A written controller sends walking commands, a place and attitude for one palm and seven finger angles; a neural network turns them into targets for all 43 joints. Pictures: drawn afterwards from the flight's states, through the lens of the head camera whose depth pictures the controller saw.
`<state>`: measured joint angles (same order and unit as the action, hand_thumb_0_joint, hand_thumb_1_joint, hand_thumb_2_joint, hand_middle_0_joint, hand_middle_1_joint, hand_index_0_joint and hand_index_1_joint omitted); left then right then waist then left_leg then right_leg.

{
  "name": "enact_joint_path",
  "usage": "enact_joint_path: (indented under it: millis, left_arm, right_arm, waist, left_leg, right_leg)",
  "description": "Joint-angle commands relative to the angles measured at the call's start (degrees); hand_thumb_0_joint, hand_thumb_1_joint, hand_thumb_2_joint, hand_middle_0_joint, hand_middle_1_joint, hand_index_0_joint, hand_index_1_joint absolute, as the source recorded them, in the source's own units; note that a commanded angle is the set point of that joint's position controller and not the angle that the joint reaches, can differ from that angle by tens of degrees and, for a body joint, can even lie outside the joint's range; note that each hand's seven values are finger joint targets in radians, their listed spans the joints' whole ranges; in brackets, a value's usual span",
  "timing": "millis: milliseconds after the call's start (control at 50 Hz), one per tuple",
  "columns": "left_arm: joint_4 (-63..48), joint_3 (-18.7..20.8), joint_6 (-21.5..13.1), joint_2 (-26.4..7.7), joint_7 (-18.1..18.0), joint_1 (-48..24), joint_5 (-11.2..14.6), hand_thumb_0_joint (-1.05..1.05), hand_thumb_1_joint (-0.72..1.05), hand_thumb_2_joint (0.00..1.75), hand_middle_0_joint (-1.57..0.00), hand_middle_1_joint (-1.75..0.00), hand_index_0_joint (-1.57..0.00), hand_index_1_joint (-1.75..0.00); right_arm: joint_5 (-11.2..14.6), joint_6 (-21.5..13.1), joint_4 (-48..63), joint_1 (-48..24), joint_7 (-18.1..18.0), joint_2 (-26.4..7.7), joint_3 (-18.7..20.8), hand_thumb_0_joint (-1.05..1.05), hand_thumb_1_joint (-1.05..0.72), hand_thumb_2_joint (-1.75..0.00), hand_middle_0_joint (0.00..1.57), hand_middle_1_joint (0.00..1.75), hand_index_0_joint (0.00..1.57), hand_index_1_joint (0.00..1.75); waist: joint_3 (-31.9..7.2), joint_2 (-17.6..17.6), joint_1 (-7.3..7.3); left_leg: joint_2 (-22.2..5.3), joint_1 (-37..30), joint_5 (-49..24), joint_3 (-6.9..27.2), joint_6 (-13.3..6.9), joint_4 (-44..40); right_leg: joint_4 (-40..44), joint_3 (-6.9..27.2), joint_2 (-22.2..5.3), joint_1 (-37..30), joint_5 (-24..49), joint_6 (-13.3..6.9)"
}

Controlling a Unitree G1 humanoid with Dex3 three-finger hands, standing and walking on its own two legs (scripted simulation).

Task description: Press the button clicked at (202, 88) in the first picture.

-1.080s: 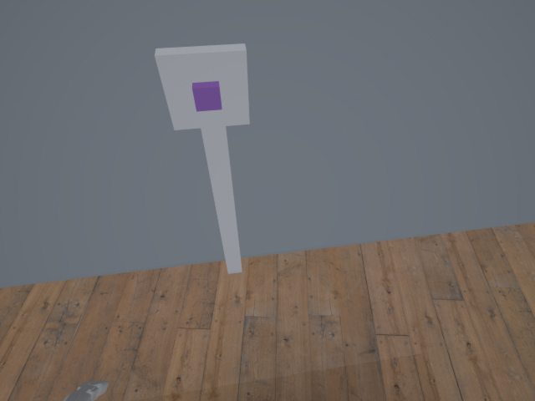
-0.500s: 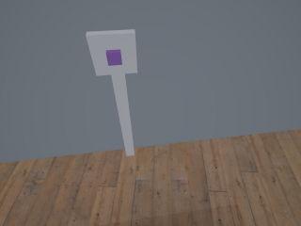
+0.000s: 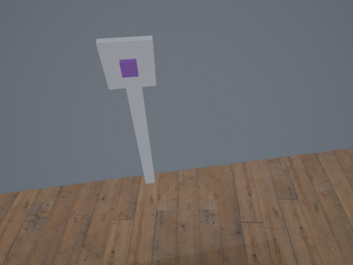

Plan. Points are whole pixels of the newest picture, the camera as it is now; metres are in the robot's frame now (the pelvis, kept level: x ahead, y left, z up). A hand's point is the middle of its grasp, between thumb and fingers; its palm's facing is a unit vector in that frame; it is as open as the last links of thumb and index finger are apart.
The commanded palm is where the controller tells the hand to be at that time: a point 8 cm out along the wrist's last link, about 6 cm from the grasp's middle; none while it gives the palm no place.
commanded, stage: look at it before walking up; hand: left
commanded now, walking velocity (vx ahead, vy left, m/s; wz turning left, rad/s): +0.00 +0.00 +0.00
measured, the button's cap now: (129, 67) +0.69 +0.20 +0.09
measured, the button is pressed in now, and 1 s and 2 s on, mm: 0 0 0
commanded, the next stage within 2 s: turn to face it in 0.46 s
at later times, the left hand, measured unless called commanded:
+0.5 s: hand out of the picture +0.07 +0.25 -0.16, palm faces -0.03 -0.94 -0.33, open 7.4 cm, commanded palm none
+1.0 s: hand out of the picture +0.03 +0.22 -0.18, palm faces +0.07 -0.96 -0.26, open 7.4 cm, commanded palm none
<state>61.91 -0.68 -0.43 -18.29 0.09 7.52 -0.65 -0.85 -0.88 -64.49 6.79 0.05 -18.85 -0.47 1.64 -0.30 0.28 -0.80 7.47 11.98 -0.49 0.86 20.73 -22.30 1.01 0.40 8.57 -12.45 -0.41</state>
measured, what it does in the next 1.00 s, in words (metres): stands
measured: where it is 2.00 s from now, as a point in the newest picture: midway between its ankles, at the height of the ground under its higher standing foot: outside the picture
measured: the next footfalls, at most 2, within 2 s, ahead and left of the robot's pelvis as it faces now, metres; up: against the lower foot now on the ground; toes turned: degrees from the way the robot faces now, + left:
right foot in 1.88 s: +0.24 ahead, -0.14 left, +0.00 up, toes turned +0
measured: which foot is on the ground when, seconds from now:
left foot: down 0.00-1.00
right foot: down 0.00-1.00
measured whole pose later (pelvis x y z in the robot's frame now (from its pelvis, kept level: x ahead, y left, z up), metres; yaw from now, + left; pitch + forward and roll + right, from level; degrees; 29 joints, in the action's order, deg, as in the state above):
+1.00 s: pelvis -0.01 +0.01 -0.01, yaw +5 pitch -1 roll +0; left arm 58.7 -0.1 1.7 -13.0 -1.3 10.9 -0.7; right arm -0.9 1.6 -61.1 9.7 0.3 -12.6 0.0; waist 2.8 -0.3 0.0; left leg 1.7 14.6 14.9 3.3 0.0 30.4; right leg -30.9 -2.8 -2.1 13.4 -16.6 0.5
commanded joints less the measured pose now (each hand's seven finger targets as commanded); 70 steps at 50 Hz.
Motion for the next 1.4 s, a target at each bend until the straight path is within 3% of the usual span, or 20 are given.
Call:
enact_joint_path:
  millis: [0, 580, 720, 840, 920, 1040, 1100, 1140, 1160, 1200, 1220, 1240, 1260, 1280, 1300, 1320, 1380]
  left_arm:
    - [-3.5, 2.8, -1.2, -12.1, -0.9, -2.0, 0.0, 0.00, 0.90, 0.90, -0.20, -0.30, -0.20, -0.30]
    - [-3.1, 2.8, -1.3, -12.4, -0.9, -1.4, 0.0, 0.00, 0.90, 0.90, -0.20, -0.30, -0.20, -0.30]
    - [-3.5, 2.2, 0.4, -6.8, -1.7, 1.9, 0.1, 0.00, 0.90, 0.90, -0.20, -0.30, -0.20, -0.30]
    - [-5.1, 2.7, 1.0, -5.9, -2.1, 3.5, 0.0, 0.00, 0.90, 0.90, -0.20, -0.30, -0.20, -0.30]
    - [-6.3, 3.2, 1.2, -5.4, -2.3, 4.2, -0.1, 0.00, 0.90, 0.90, -0.20, -0.30, -0.20, -0.30]
    - [-7.6, 3.9, 1.5, -3.2, -2.3, 4.6, -0.3, 0.00, 0.90, 0.90, -0.20, -0.30, -0.20, -0.30]
    - [-7.4, 3.9, 1.5, -0.9, -2.4, 6.5, -0.3, 0.00, 0.90, 0.90, -0.20, -0.30, -0.20, -0.30]
    - [-7.0, 3.8, 1.2, 0.8, -2.4, 8.4, -0.3, 0.00, 0.90, 0.90, -0.20, -0.30, -0.20, -0.30]
    - [-6.8, 3.8, 1.1, 1.0, -2.5, 9.3, -0.3, 0.00, 0.90, 0.90, -0.20, -0.30, -0.20, -0.30]
    - [-6.4, 4.1, 0.8, 0.5, -2.5, 11.2, -0.4, 0.00, 0.90, 0.90, -0.20, -0.30, -0.20, -0.30]
    - [-6.1, 4.3, 0.6, -0.5, -2.5, 11.8, -0.6, 0.00, 0.90, 0.90, -0.20, -0.30, -0.20, -0.30]
    - [-5.8, 4.6, 0.3, -2.1, -2.4, 12.7, -0.8, 0.00, 0.90, 0.90, -0.20, -0.30, -0.20, -0.30]
    - [-5.8, 4.8, 0.3, -3.4, -2.2, 13.2, -0.8, 0.00, 0.90, 0.90, -0.20, -0.30, -0.20, -0.30]
    - [-5.6, 4.4, 0.1, -2.7, -2.1, 13.1, -0.9, 0.00, 0.90, 0.90, -0.20, -0.30, -0.20, -0.30]
    - [-5.1, 4.4, 0.0, -2.2, -2.1, 12.6, -1.1, 0.00, 0.90, 0.90, -0.20, -0.30, -0.20, -0.30]
    - [-4.7, 4.3, -0.3, -2.3, -1.9, 11.7, -1.3, 0.00, 0.90, 0.90, -0.20, -0.30, -0.20, -0.30]
    - [-2.8, 4.1, -0.5, -1.6, -1.3, 12.3, -1.0, 0.00, 0.90, 0.90, -0.20, -0.30, -0.20, -0.30]
  right_arm:
    - [0.3, -1.0, 3.6, -2.0, -1.0, -11.1, 2.3, 0.00, -0.90, -0.90, 0.20, 0.30, 0.20, 0.30]
    - [0.4, -1.1, 3.6, -2.5, -1.0, -11.7, 2.4, 0.00, -0.90, -0.90, 0.20, 0.30, 0.20, 0.30]
    - [0.3, 0.5, 4.3, 0.4, -0.8, -5.5, 1.6, 0.00, -0.90, -0.90, 0.20, 0.30, 0.20, 0.30]
    - [0.2, 1.3, 5.8, 2.0, -0.7, -4.2, 2.1, 0.00, -0.90, -0.90, 0.20, 0.30, 0.20, 0.30]
    - [0.1, 1.7, 6.7, 3.2, -0.7, -3.0, 2.6, 0.00, -0.90, -0.90, 0.20, 0.30, 0.20, 0.30]
    - [-0.1, 1.9, 8.0, 5.6, -0.6, -1.6, 3.3, 0.00, -0.90, -0.90, 0.20, 0.30, 0.20, 0.30]
    - [-0.1, 1.5, 8.6, 5.8, -0.8, -2.5, 3.7, 0.00, -0.90, -0.90, 0.20, 0.30, 0.20, 0.30]
    - [0.0, 1.3, 9.1, 5.6, -1.2, -2.8, 4.0, 0.00, -0.90, -0.90, 0.20, 0.30, 0.20, 0.30]
    - [0.1, 1.3, 9.3, 5.5, -1.3, -2.6, 4.0, 0.00, -0.90, -0.90, 0.20, 0.30, 0.20, 0.30]
    - [0.2, 1.5, 9.9, 4.9, -1.2, -1.4, 4.0, 0.00, -0.90, -0.90, 0.20, 0.30, 0.20, 0.30]
    - [0.2, 1.6, 10.2, 4.8, -1.1, 0.1, 3.7, 0.00, -0.90, -0.90, 0.20, 0.30, 0.20, 0.30]
    - [0.0, 1.9, 10.1, 6.0, -1.1, 2.4, 3.2, 0.00, -0.90, -0.90, 0.20, 0.30, 0.20, 0.30]
    - [-0.3, 2.2, 9.9, 6.4, -1.0, 3.0, 3.4, 0.00, -0.90, -0.90, 0.20, 0.30, 0.20, 0.30]
    - [-0.6, 2.1, 9.6, 5.5, -0.8, 2.6, 3.7, 0.00, -0.90, -0.90, 0.20, 0.30, 0.20, 0.30]
    - [-0.7, 2.0, 9.2, 6.5, -0.5, 3.3, 3.7, 0.00, -0.90, -0.90, 0.20, 0.30, 0.20, 0.30]
    - [-0.8, 1.7, 8.3, 7.2, -0.1, 4.3, 3.6, 0.00, -0.90, -0.90, 0.20, 0.30, 0.20, 0.30]
    - [-0.8, 0.8, 6.1, 11.5, 0.1, 6.6, 3.0, 0.00, -0.90, -0.90, 0.20, 0.30, 0.20, 0.30]
  waist:
    - [-3.4, 1.0, -0.37]
    - [-4.3, -0.2, -0.33]
    - [-3.9, 0.3, -0.57]
    - [-3.2, 0.6, -0.87]
    - [-2.2, 2.2, -0.58]
    - [-1.4, 0.0, -0.01]
    - [-2.1, -5.1, -0.78]
    - [-2.7, -6.7, -1.37]
    - [-3.2, -7.3, -1.62]
    - [-3.1, -3.9, -2.47]
    - [-3.2, 1.1, -2.48]
    - [-4.3, 8.9, -2.30]
    - [-3.1, 13.8, -2.68]
    - [-0.8, 12.1, -2.77]
    - [0.3, 10.1, -1.50]
    - [2.2, 8.0, -0.69]
    - [4.3, 7.0, 0.87]
  left_leg:
    - [-5.9, -0.9, -7.7, 5.1, -2.1, -3.0]
    - [-6.1, -2.0, -11.4, 5.5, -2.1, -3.2]
    - [-5.4, 1.5, -14.2, 5.9, -1.6, 1.1]
    - [-4.6, 5.8, -12.9, 7.3, -1.9, 4.3]
    - [-3.1, 8.1, -8.2, 7.4, -1.9, 6.8]
    - [-3.6, 11.3, -2.5, 11.0, -3.2, 5.9]
    - [-7.4, 13.3, -2.2, 18.9, -6.0, 0.3]
    - [-8.8, 13.2, -4.4, 21.5, -7.7, -1.3]
    - [-8.5, 13.5, -5.3, 21.2, -7.8, -0.8]
    - [-6.0, 17.3, -4.8, 17.7, -6.4, 3.3]
    - [-2.5, 19.4, -1.3, 12.6, -4.2, 8.3]
    - [1.2, 20.0, 7.0, 6.4, -2.2, 15.1]
    - [1.4, 19.3, 12.8, 2.3, -1.3, 22.0]
    - [0.1, 19.3, 15.1, 1.8, -1.4, 27.1]
    - [-0.8, 18.8, 15.8, 0.3, -1.5, 29.2]
    - [-1.7, 17.6, 14.9, -1.5, -1.6, 28.9]
    - [-1.0, 5.6, 9.8, -6.6, -1.6, 14.0]
  right_leg:
    - [3.9, 6.0, -6.7, -0.3, 8.8, -1.4]
    - [3.5, 4.9, -7.1, -1.8, 12.0, -1.0]
    - [-0.7, 2.7, -7.8, -0.7, 12.0, 0.2]
    - [-3.4, 2.1, -8.5, 0.3, 9.6, -0.1]
    - [-2.9, 3.0, -9.9, 2.7, 4.3, -1.2]
    - [-4.8, 0.6, -8.6, 5.8, -5.8, -0.8]
    - [-10.6, -3.0, -4.4, 4.1, -5.8, 0.8]
    - [-12.5, -3.2, -3.1, 3.3, -5.5, 1.2]
    - [-11.9, -2.9, -3.2, 2.4, -5.4, 1.2]
    - [-7.0, -0.6, -5.4, -1.8, -3.2, 0.5]
    - [-2.8, 3.1, -9.6, -2.6, -3.5, -0.8]
    - [3.8, 9.4, -15.5, -2.7, -11.1, -3.9]
    - [10.2, 14.7, -20.6, 0.7, -21.6, -7.3]
    - [12.8, 15.9, -20.9, 4.1, -25.7, -8.7]
    - [12.9, 15.0, -20.6, 5.7, -27.5, -9.0]
    - [12.2, 11.2, -19.2, 7.7, -25.4, -8.6]
    - [7.5, 2.2, -14.0, 13.9, -23.8, -6.6]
